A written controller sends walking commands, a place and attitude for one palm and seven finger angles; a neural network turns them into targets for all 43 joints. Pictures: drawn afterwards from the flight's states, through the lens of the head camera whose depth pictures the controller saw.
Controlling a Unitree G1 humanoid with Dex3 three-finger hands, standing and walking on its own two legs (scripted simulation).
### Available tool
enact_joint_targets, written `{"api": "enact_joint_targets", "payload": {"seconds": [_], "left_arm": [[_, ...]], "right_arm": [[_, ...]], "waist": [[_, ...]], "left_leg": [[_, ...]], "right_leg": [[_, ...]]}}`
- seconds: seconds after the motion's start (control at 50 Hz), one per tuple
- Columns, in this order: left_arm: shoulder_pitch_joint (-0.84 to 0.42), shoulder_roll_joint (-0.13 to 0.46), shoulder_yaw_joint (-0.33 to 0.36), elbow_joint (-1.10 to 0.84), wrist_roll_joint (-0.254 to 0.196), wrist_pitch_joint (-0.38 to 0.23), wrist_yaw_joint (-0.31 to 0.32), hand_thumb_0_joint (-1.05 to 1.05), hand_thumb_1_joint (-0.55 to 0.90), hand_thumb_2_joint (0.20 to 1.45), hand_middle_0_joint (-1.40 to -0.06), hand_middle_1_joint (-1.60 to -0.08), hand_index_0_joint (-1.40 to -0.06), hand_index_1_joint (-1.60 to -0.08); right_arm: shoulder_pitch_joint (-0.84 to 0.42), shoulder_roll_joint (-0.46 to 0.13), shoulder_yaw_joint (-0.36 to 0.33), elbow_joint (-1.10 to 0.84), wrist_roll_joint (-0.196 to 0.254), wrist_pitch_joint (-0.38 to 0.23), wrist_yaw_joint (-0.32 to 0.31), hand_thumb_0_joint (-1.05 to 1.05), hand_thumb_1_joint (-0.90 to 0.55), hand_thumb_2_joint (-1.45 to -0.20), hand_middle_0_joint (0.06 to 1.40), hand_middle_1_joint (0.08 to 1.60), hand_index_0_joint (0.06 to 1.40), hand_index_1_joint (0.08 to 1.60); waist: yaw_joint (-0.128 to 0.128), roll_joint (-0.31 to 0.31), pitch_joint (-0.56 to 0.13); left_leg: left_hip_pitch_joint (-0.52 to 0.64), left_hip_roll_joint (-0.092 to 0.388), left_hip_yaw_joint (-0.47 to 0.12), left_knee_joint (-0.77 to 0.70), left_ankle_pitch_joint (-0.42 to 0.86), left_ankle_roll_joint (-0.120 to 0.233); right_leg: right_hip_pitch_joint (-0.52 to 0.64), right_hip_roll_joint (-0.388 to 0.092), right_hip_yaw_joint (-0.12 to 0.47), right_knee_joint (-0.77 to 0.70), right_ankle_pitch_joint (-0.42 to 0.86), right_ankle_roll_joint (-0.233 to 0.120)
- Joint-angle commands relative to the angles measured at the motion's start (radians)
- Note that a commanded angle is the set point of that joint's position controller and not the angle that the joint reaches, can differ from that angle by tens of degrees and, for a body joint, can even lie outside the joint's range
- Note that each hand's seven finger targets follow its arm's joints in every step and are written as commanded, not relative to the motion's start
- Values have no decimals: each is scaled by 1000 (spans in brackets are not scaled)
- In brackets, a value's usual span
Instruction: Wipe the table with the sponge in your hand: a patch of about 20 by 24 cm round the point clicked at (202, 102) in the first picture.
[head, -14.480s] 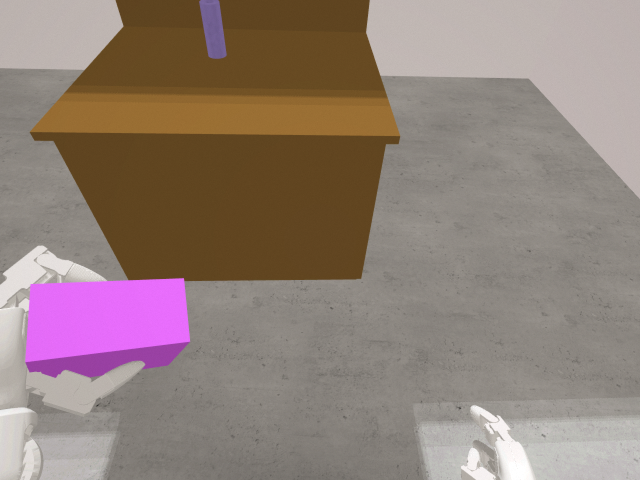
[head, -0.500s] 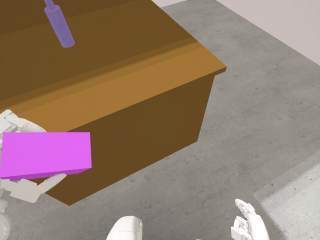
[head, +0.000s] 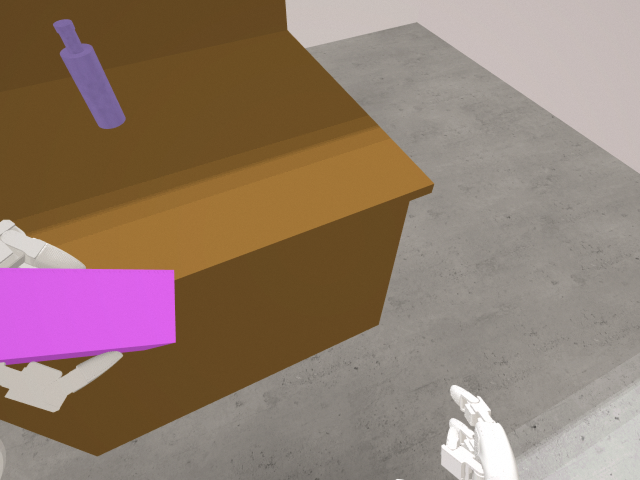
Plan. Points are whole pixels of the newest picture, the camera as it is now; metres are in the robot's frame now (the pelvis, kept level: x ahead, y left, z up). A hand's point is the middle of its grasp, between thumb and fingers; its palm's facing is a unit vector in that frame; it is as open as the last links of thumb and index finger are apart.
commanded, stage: take the last steps up to it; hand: left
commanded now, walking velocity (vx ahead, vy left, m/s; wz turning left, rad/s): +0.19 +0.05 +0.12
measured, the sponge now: (110, 316) +0.23 +0.20 +0.16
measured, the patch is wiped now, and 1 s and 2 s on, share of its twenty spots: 0.00 0.00 0.00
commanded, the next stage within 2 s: come to a stop and stand still in 0.34 s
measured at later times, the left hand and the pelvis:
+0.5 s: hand (117, 252) +0.28 +0.21 +0.18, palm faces +0.42 -0.79 -0.45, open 10.3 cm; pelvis +0.07 -0.03 +0.00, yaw +3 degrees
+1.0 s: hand (120, 302) +0.24 +0.20 +0.17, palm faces +0.42 -0.79 -0.45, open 10.3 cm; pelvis +0.04 -0.05 +0.00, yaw +5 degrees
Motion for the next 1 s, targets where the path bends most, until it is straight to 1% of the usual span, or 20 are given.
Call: {"api": "enact_joint_targets", "payload": {"seconds": [0.0,0.02,0.04,0.06,0.1,0.14,0.26,0.28,0.32,0.34,0.38,0.44,0.54,0.56,0.6,0.62,0.7,0.8,0.9,0.98], "left_arm": [[-139,140,83,-117,6,-40,23,0,100,1300,-1200,-1600,-1200,-1600],[-168,184,113,-116,-1,-32,29,0,100,1300,-1200,-1600,-1200,-1600],[-184,176,106,-101,-9,-32,23,0,100,1300,-1200,-1600,-1200,-1600],[-185,183,116,-117,-11,-37,22,0,100,1300,-1200,-1600,-1200,-1600],[-199,183,126,-176,-3,-58,21,0,100,1300,-1200,-1600,-1200,-1600],[-117,150,113,-158,4,-68,26,0,100,1300,-1200,-1600,-1200,-1600],[-46,121,96,-229,-2,-63,44,0,100,1300,-1200,-1600,-1200,-1600],[-52,132,102,-234,-3,-67,44,0,100,1300,-1200,-1600,-1200,-1600],[-71,130,89,-246,-6,-76,42,0,100,1300,-1200,-1600,-1200,-1600],[-45,142,100,-186,2,-75,36,0,100,1300,-1200,-1600,-1200,-1600],[-83,154,100,-219,6,-67,31,0,100,1300,-1200,-1600,-1200,-1600],[-26,122,79,-222,-1,-53,23,0,100,1300,-1200,-1600,-1200,-1600],[-47,115,75,-163,-3,-34,23,0,100,1300,-1200,-1600,-1200,-1600],[-65,121,79,-143,2,-36,24,0,100,1300,-1200,-1600,-1200,-1600],[-98,138,84,-130,-15,-22,26,0,100,1300,-1200,-1600,-1200,-1600],[-84,157,101,-119,-16,-19,25,0,100,1300,-1200,-1600,-1200,-1600],[-50,156,127,-152,-7,-30,38,0,100,1300,-1200,-1600,-1200,-1600],[20,134,118,-150,-2,-19,41,0,100,1300,-1200,-1600,-1200,-1600],[13,135,102,-218,-2,-6,43,0,100,1300,-1200,-1600,-1200,-1600],[-27,131,84,-194,1,-27,37,0,100,1300,-1200,-1600,-1200,-1600]], "right_arm": [[-34,-146,-68,-106,12,-33,-28,0,-900,-900,200,300,200,300],[-86,-139,-53,-120,5,-40,-29,0,-900,-900,200,300,200,300],[-94,-167,-66,-101,2,-47,-28,0,-900,-900,200,300,200,300],[-107,-154,-54,-90,4,-44,-27,0,-900,-900,200,300,200,300],[-117,-141,-41,-68,1,-23,-24,0,-900,-900,200,300,200,300],[-110,-139,-44,-73,-5,-14,-22,0,-900,-900,200,300,200,300],[-64,-152,-71,-118,-11,-8,-22,0,-900,-900,200,300,200,300],[-57,-164,-79,-124,-8,-6,-27,0,-900,-900,200,300,200,300],[-43,-201,-93,-141,7,-11,-25,0,-900,-900,200,300,200,300],[-55,-190,-83,-125,-6,-16,-29,0,-900,-900,200,300,200,300],[-48,-189,-86,-114,1,-23,-24,0,-900,-900,200,300,200,300],[-45,-187,-80,-110,3,-37,-15,0,-900,-900,200,300,200,300],[-50,-181,-57,-105,5,-50,-17,0,-900,-900,200,300,200,300],[-55,-175,-54,-106,7,-48,-19,0,-900,-900,200,300,200,300],[-49,-146,-52,-117,14,-47,-19,0,-900,-900,200,300,200,300],[-57,-158,-62,-106,9,-47,-17,0,-900,-900,200,300,200,300],[-113,-122,-24,-103,1,-18,-23,0,-900,-900,200,300,200,300],[-112,-135,-36,-120,-8,23,-29,0,-900,-900,200,300,200,300],[-63,-157,-57,-127,-6,41,-29,0,-900,-900,200,300,200,300],[-86,-201,-61,-147,2,15,-39,0,-900,-900,200,300,200,300]], "waist": [[-7,-199,-166],[16,-379,-141],[14,-354,-127],[3,-270,-97],[-1,-122,-129],[0,-144,-164],[-6,-93,-234],[-10,-26,-229],[-5,238,-220],[-12,290,-200],[-18,231,-170],[-9,205,-182],[-9,165,-171],[-11,99,-171],[-22,-211,-206],[-12,-257,-206],[-10,-142,-239],[0,-170,-257],[-15,-143,-268],[10,151,-158]], "left_leg": [[-190,-31,39,261,-200,51],[-340,-94,0,470,-326,27],[-346,-65,-98,596,-267,25],[-369,-44,-121,653,-220,14],[-300,-26,-104,558,-170,5],[-202,-35,-53,358,-144,13],[71,-99,43,-147,85,25],[152,-48,-2,-179,127,49],[292,236,-395,-231,436,203],[266,284,-484,-270,389,251],[269,255,-409,-237,409,266],[214,167,-218,-197,541,200],[78,116,-114,-110,417,96],[13,81,-86,-53,299,65],[-79,-87,-25,183,-77,-14],[-112,-100,-77,328,-239,-9],[-142,-83,-123,357,-220,-15],[-96,-103,-72,200,-172,-4],[72,-97,-59,-112,12,13],[7,136,-236,-282,166,101]], "right_leg": [[305,-145,223,-344,131,-80],[316,-317,494,-428,186,-174],[272,-344,544,-460,174,-199],[262,-356,521,-445,225,-225],[257,-307,306,-389,415,-207],[275,-268,182,-345,566,-185],[290,-178,101,-203,422,-117],[217,-141,90,-137,349,-89],[-75,28,12,154,-190,-20],[-138,33,51,292,-265,-23],[-203,4,76,310,-175,-17],[-77,29,21,122,-52,-8],[213,52,-6,-242,178,-3],[288,6,43,-288,380,-15],[304,-229,338,-307,844,-132],[302,-298,388,-328,952,-176],[364,-269,243,-258,1016,-175],[367,-246,213,-280,907,-163],[275,-189,196,-287,506,-119],[152,20,83,-145,67,-26]]}}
